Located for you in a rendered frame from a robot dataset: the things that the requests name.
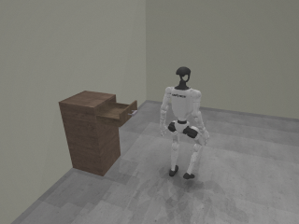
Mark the left robot hand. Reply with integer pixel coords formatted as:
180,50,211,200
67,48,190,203
159,124,167,136

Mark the cabinet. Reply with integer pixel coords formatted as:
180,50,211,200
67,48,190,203
59,91,121,176

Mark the right robot upper arm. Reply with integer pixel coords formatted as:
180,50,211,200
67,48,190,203
191,89,202,118

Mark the humanoid robot torso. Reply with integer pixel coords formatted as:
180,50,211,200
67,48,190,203
171,85,193,134

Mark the left robot forearm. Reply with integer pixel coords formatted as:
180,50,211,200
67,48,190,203
160,109,167,125

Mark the right robot hand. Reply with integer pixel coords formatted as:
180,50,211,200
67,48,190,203
200,131,209,145

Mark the left robot upper arm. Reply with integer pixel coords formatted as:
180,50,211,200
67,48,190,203
161,87,174,111

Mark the handle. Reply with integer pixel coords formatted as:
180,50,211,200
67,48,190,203
128,110,138,117

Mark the right robot forearm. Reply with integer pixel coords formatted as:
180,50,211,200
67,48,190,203
194,111,206,134

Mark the drawer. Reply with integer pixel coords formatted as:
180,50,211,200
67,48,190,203
95,100,137,127

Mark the left robot thigh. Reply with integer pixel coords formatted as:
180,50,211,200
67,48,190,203
167,120,180,151

